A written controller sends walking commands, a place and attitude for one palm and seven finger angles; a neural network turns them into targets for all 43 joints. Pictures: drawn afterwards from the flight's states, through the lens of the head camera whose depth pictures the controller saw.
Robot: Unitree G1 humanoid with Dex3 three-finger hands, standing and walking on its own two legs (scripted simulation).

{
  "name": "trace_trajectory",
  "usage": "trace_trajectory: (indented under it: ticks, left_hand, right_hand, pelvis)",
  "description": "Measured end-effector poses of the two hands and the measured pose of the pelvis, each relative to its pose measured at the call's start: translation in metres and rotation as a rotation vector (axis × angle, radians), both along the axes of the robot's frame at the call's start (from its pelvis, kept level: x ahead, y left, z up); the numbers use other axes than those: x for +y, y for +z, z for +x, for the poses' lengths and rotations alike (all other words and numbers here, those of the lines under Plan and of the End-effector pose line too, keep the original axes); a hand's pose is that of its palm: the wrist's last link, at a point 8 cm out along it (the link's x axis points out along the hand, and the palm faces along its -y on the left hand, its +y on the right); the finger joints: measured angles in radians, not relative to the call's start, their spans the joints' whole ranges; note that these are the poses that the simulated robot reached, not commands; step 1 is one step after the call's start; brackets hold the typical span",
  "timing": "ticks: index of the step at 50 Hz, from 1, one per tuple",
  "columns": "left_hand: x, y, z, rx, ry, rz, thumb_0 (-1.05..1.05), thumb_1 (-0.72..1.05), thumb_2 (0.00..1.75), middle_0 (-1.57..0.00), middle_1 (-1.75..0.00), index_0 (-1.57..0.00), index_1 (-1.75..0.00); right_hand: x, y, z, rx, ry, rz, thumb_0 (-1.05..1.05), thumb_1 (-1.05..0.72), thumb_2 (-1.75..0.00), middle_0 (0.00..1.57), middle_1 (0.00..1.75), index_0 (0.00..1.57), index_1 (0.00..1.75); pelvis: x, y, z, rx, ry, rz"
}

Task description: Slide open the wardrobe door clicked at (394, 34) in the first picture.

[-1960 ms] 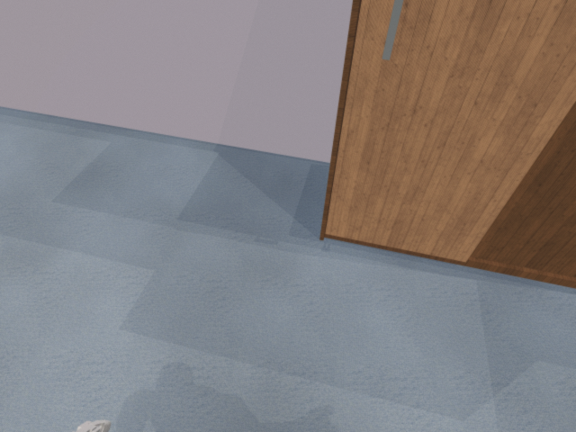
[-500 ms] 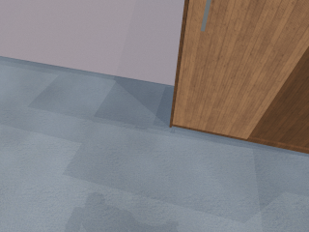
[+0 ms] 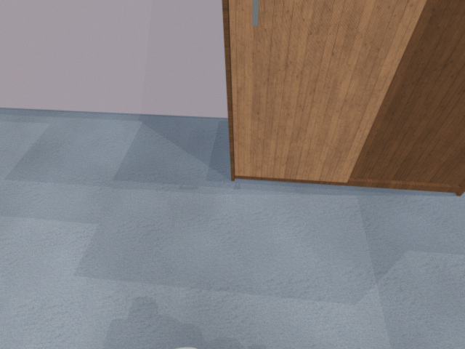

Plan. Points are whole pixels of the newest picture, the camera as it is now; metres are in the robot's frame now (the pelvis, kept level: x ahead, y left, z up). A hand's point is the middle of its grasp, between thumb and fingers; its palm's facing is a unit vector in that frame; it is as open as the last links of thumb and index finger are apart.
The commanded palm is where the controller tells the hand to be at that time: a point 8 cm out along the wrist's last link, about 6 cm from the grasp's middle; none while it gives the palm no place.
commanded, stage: walk to a spot facing it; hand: left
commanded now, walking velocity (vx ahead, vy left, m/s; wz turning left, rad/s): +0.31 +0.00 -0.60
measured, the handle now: out of the picture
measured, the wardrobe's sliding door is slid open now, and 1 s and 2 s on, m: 0.00 0.00 0.00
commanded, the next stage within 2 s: none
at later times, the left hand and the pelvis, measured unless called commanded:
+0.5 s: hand out of the picture +0.14 +0.25 -0.17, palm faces -0.14 -0.97 -0.21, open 7.4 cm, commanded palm none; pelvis +0.13 +0.05 +0.01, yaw -16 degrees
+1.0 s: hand (231, 203) +0.49 +0.06 -0.14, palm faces -0.59 -0.77 -0.25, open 7.4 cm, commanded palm none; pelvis +0.24 +0.00 +0.00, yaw -35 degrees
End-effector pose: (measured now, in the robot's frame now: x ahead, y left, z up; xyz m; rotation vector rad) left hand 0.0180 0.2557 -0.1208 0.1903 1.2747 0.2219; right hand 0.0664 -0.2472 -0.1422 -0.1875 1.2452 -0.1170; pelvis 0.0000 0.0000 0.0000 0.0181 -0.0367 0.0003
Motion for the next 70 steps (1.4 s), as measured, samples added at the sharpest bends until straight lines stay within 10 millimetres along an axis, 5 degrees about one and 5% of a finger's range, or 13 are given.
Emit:
trace_trajectory:
  ticks: [10, 20, 25, 32, 39, 45, 49, 55, 63, 70]
  left_hand:
    - [-0.025, 0.02, -0.017, 0.149, -0.029, -0.058, 0.01, 0.9, 0.9, -0.2, -0.3, -0.2, -0.3]
    - [0.015, 0.009, 0.05, 0.17, -0.076, -0.053, 0.01, 0.9, 0.9, -0.2, -0.3, -0.2, -0.3]
    - [0.046, -0.013, 0.123, 0.166, -0.162, -0.05, 0.01, 0.9, 0.9, -0.2, -0.3, -0.2, -0.3]
    - [0.04, 0.002, 0.277, 0.007, -0.353, -0.04, 0.01, 0.91, 0.9, -0.19, -0.3, -0.19, -0.3]
    - [-0.026, 0.015, 0.403, -0.114, -0.558, -0.048, 0.01, 0.91, 0.9, -0.19, -0.3, -0.19, -0.3]
    - [-0.113, 0.011, 0.476, -0.207, -0.735, -0.066, 0.0, 0.91, 0.9, -0.19, -0.3, -0.19, -0.3]
    - [-0.147, 0.011, 0.491, -0.245, -0.773, -0.082, 0.0, 0.91, 0.9, -0.19, -0.3, -0.19, -0.3]
    - [-0.158, 0.011, 0.487, -0.156, -0.819, -0.077, 0.0, 0.9, 0.9, -0.2, -0.3, -0.2, -0.3]
    - [-0.141, -0.005, 0.503, -0.099, -0.831, -0.111, 0.01, 0.9, 0.9, -0.2, -0.3, -0.2, -0.3]
    - [-0.118, -0.006, 0.522, -0.035, -0.859, -0.097, 0.01, 0.9, 0.9, -0.2, -0.3, -0.2, -0.3]
  right_hand:
    - [-0.007, 0.035, 0.027, -0.087, -0.097, 0.004, 0.01, -0.91, -0.89, 0.2, 0.3, 0.2, 0.3]
    - [0.019, 0.049, 0.107, -0.184, -0.137, -0.029, 0.01, -0.91, -0.9, 0.2, 0.3, 0.2, 0.3]
    - [0.037, 0.049, 0.139, -0.28, -0.194, -0.072, 0.01, -0.91, -0.89, 0.2, 0.3, 0.2, 0.3]
    - [0.061, 0.046, 0.091, -0.117, -0.374, -0.06, 0.01, -0.91, -0.89, 0.2, 0.3, 0.2, 0.3]
    - [0.074, 0.033, 0.022, 0.106, -0.58, -0.036, 0.01, -0.92, -0.89, 0.2, 0.3, 0.2, 0.3]
    - [0.078, 0.01, -0.017, 0.243, -0.725, 0.027, 0.01, -0.91, -0.89, 0.2, 0.3, 0.2, 0.3]
    - [0.064, 0.004, -0.009, 0.253, -0.764, 0.031, 0.01, -0.91, -0.89, 0.2, 0.3, 0.2, 0.3]
    - [0.029, 0.016, 0.051, 0.065, -0.785, -0.02, 0.01, -0.91, -0.89, 0.2, 0.3, 0.2, 0.3]
    - [0.019, 0.032, 0.116, -0.111, -0.796, -0.096, 0.01, -0.91, -0.89, 0.2, 0.3, 0.2, 0.3]
    - [0.044, 0.049, 0.121, -0.108, -0.843, -0.119, 0.01, -0.91, -0.89, 0.2, 0.3, 0.2, 0.3]
  pelvis:
    - [0.0, 0.028, 0.032, 0.042, -0.1, 0.01]
    - [0.029, 0.023, 0.094, 0.055, -0.195, -0.01]
    - [0.049, 0.008, 0.131, 0.04, -0.282, -0.016]
    - [0.052, 0.022, 0.172, 0.037, -0.394, -0.016]
    - [0.042, 0.02, 0.205, 0.038, -0.491, -0.015]
    - [0.01, 0.0, 0.231, 0.036, -0.56, 0.001]
    - [0.0, -0.002, 0.238, 0.021, -0.602, -0.01]
    - [-0.004, 0.01, 0.254, 0.031, -0.673, -0.002]
    - [0.011, 0.006, 0.282, 0.047, -0.767, -0.01]
    - [0.02, 0.016, 0.299, 0.047, -0.859, -0.023]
